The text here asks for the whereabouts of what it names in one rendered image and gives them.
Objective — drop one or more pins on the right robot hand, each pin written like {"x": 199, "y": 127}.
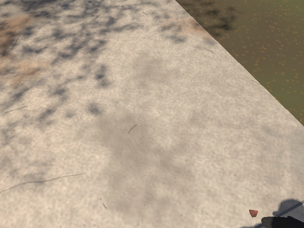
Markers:
{"x": 281, "y": 222}

